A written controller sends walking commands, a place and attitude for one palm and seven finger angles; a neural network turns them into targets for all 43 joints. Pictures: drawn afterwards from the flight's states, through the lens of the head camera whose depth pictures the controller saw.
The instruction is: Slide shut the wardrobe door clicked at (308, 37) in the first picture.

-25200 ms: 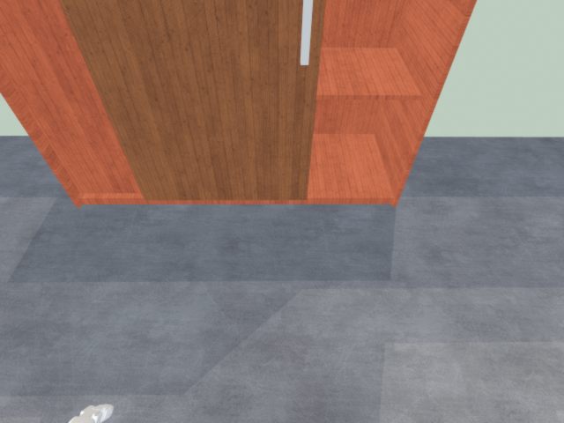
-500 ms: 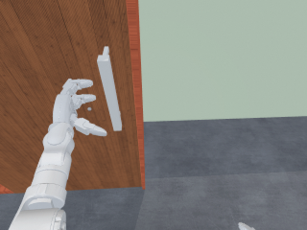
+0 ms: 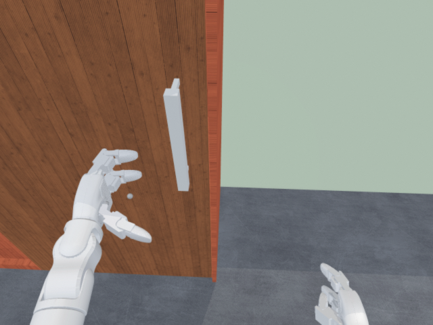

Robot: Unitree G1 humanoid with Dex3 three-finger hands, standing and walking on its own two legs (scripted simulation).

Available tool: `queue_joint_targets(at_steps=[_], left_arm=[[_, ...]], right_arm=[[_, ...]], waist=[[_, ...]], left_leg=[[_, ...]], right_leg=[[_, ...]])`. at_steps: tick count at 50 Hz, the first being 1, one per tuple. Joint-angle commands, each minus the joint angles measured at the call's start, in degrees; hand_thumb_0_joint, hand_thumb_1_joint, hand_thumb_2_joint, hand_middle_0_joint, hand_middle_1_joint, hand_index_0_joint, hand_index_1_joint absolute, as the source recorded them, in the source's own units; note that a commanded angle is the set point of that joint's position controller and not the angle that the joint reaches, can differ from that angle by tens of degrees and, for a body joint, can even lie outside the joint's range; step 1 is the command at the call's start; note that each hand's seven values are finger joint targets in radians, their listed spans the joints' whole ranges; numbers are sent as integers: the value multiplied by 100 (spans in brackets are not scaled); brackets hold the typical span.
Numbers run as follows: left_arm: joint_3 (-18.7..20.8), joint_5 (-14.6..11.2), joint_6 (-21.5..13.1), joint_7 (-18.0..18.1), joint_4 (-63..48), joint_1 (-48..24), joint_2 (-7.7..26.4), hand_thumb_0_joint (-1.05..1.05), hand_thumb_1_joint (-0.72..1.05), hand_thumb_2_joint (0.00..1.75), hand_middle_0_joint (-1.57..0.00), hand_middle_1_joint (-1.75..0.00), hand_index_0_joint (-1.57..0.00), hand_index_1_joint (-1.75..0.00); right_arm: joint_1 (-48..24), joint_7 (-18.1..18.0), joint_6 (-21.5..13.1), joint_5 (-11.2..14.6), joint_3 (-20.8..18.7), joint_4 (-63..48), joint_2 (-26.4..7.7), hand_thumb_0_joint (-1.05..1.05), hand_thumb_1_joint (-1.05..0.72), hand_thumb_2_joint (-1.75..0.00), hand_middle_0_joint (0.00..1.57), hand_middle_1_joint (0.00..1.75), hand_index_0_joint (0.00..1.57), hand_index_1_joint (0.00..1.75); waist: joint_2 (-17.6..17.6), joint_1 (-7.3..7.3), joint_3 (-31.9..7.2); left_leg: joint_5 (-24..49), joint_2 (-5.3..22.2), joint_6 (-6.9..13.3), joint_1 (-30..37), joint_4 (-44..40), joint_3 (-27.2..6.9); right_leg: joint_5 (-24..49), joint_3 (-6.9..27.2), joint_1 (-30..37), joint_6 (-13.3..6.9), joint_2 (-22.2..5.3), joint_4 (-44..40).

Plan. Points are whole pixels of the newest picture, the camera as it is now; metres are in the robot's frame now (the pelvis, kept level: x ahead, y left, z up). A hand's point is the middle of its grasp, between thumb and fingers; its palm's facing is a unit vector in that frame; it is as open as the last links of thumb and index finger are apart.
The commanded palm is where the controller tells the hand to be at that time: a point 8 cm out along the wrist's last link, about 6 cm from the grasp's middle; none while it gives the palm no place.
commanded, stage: slip the hand off the handle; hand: left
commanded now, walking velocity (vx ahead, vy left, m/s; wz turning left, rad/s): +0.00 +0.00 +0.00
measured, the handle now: (180, 140) +0.46 +0.13 +0.11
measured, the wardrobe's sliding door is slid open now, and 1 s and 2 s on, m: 0.00 0.00 0.00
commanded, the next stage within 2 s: draw the hand back to the body in 0.02 s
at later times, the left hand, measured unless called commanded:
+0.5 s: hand (110, 205) +0.26 +0.20 +0.13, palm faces +0.09 -1.00 -0.03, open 14.7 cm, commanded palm +0.23 +0.25 +0.14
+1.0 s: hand (65, 223) +0.21 +0.24 +0.15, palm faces +0.38 -0.88 -0.29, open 12.2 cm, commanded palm +0.16 +0.28 +0.17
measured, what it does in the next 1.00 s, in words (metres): stands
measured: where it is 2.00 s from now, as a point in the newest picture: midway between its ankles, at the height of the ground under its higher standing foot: outside the picture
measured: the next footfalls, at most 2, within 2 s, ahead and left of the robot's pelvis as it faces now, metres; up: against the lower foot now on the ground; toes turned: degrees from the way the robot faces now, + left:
none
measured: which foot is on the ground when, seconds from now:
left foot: down 0.00-1.00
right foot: down 0.00-1.00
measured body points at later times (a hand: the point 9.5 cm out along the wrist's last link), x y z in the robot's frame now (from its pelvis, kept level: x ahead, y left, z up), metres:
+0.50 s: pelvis +0.01 +0.00 +0.00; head -0.02 -0.01 +0.45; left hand +0.25 +0.26 +0.14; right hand +0.18 -0.23 -0.07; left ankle -0.02 +0.11 -0.73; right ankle +0.02 -0.11 -0.73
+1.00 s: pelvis +0.00 +0.01 +0.01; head -0.03 -0.01 +0.46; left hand +0.18 +0.29 +0.17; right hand +0.19 -0.20 -0.07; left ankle -0.02 +0.11 -0.73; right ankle +0.02 -0.11 -0.73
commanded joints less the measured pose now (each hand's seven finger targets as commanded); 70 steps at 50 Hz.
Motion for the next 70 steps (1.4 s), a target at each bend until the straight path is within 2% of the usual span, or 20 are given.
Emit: queue_joint_targets(at_steps=[1, 5, 7, 8, 9, 12, 15, 22, 27, 32, 33, 34, 39, 42, 47, 49, 56, 59, 66, 70], left_arm=[[373, -56, -257, -28, -1737, -1141, 860, 0, -55, 20, -25, -115, -25, -115], [213, -48, -245, 55, -1879, -1830, 838, 0, -55, 20, -25, -115, -25, -115], [81, -12, -293, 79, -1889, -1850, 699, 0, -55, 20, -25, -115, -25, -115], [379, -640, -254, -195, -1745, -1895, 593, 0, -55, 20, -25, -115, -25, -115], [637, -692, -236, -366, -1756, -1795, 951, 0, -55, 20, -25, -115, -25, -115], [669, -603, -106, -543, -1718, -1220, 967, 0, -55, 20, -25, -115, -25, -115], [929, -633, 78, -540, -1619, -628, 1096, 0, -55, 20, -25, -115, -25, -115], [1097, -735, 233, -587, -2585, -101, 1134, 0, -55, 20, -25, -115, -25, -115], [1101, -781, 299, -658, -2873, -82, 1166, 0, -55, 20, -25, -115, -25, -115], [1194, -868, 373, -803, -3081, 130, 1236, 0, -37, 29, -24, -104, -24, -104], [1239, -28, 26, 29, -3768, -12, 1788, 0, -33, 31, -24, -102, -24, -102], [964, 71, -36, 357, -3450, 468, 1287, 0, -30, 32, -24, -100, -24, -100], [829, 389, -350, 892, -3499, 994, 1214, 0, -12, 41, -24, -89, -24, -89], [937, 476, -474, 1020, -3551, 935, 1316, 0, -1, 46, -23, -83, -23, -83], [1049, 558, -597, 1105, -3862, 1269, 1353, 0, 17, 55, -22, -73, -22, -73], [1150, 553, -592, 1116, -3831, 1472, 1396, 0, 25, 58, -22, -68, -22, -68], [1346, 556, -614, 1097, -3907, 1811, 1441, 0, 50, 71, -21, -53, -21, -53], [1573, 531, -633, 1113, -3975, 2027, 1566, 0, 61, 76, -21, -47, -21, -47], [1816, 545, -652, 1159, -4263, 2304, 1680, 0, 86, 88, -20, -32, -20, -32], [1675, 539, -599, 1154, -4120, 2246, 1558, 0, 90, 90, -20, -30, -20, -30]], right_arm=[[-506, -53, -323, -11, -265, -831, -640, 0, -90, -90, 20, 30, 20, 30], [-595, -125, -372, -3, -227, -747, -643, 0, -90, -90, 20, 30, 20, 30], [-614, -138, -437, -9, -209, -727, -611, 0, -90, -90, 20, 30, 20, 30], [-619, -198, -511, 1, -176, -662, -659, 0, -90, -90, 20, 30, 20, 30], [-654, -248, -554, 10, -178, -647, -670, 0, -90, -90, 20, 30, 20, 30], [-626, -236, -620, 17, -162, -706, -614, 0, -90, -90, 20, 30, 20, 30], [-580, -164, -616, 20, -186, -725, -649, 0, -90, -90, 20, 30, 20, 30], [-614, -124, -736, 25, -220, -847, -650, 0, -90, -90, 20, 30, 20, 30], [-630, -176, -815, 40, -211, -771, -671, 0, -90, -90, 20, 30, 20, 30], [-688, -221, -880, 53, -183, -740, -670, 0, -90, -90, 20, 30, 20, 30], [-767, -161, -805, -164, -293, -762, -652, 0, -90, -90, 20, 30, 20, 30], [-720, -116, -767, -205, -280, -705, -604, 0, -90, -90, 20, 30, 20, 30], [-725, -35, -452, -233, -306, -669, -552, 0, -90, -90, 20, 30, 20, 30], [-764, -60, -357, -250, -318, -658, -545, 0, -90, -90, 20, 30, 20, 30], [-812, -50, -316, -285, -326, -646, -517, 0, -90, -90, 20, 30, 20, 30], [-805, -34, -279, -295, -341, -627, -518, 0, -90, -90, 20, 30, 20, 30], [-845, -10, -188, -282, -376, -632, -516, 0, -90, -90, 20, 30, 20, 30], [-817, -14, -182, -290, -404, -651, -520, 0, -90, -90, 20, 30, 20, 30], [-771, -21, -234, -290, -424, -629, -513, 0, -90, -90, 20, 30, 20, 30], [-772, -47, -230, -284, -434, -624, -545, 0, -90, -90, 20, 30, 20, 30]], waist=[[13, -60, -846], [-55, -248, -523], [220, -210, -616], [-46, -239, -949], [16, -112, -1120], [142, 6, -972], [-141, 113, -793], [-37, 113, -890], [102, 21, -547], [199, 45, -498], [185, 139, -17], [82, 33, 79], [190, 35, -26], [63, 25, -21], [375, 107, -208], [101, 110, -139], [299, 148, 125], [68, 190, 14], [446, 209, 77], [179, 157, 290]], left_leg=[[1308, -22, 34, 49, -477, -69], [766, -18, 50, -5, -495, -117], [797, -22, 28, 93, -520, -151], [921, -40, 17, 225, -506, -199], [1042, -37, 23, 216, -502, -156], [1357, -32, 23, 160, -563, -125], [1502, -10, 2, 18, -603, -132], [1663, -13, 28, 176, -557, -75], [1336, -15, 47, 204, -572, -122], [1242, -6, 46, 272, -629, -193], [1178, -33, 79, -1, -743, -191], [1041, -17, 65, 51, -767, -165], [905, 46, 58, 299, -1014, -135], [823, 59, 69, 366, -1132, -151], [1245, 76, 26, 553, -1233, -212], [1404, 93, 17, 532, -1239, -213], [1406, 114, -10, 489, -1288, -201], [1458, 110, 8, 489, -1271, -190], [1672, 114, -55, 522, -1263, -199], [1474, 127, -21, 516, -1278, -195]], right_leg=[[1089, 126, 613, 17, -40, -414], [382, 164, 291, 58, -43, -557], [372, 144, 288, 19, -52, -513], [646, 127, 633, -9, -49, -514], [846, 156, 842, -6, -71, -484], [1202, 123, 907, 0, -101, -445], [1323, 49, 968, -5, -75, -435], [1514, 49, 977, 35, -77, -439], [1097, 54, 732, 52, -70, -561], [936, 19, 758, 40, -71, -593], [780, 293, 762, 44, -164, -936], [629, 238, 698, 43, -204, -939], [417, 227, 929, 25, -201, -1009], [306, 211, 1013, 18, -190, -1082], [732, 161, 1289, -28, -174, -1005], [882, 131, 1320, -14, -157, -1002], [827, 154, 1276, -12, -147, -1058], [898, 148, 1355, -4, -141, -1052], [1053, 150, 1381, -26, -128, -1024], [874, 136, 1203, 0, -119, -1102]])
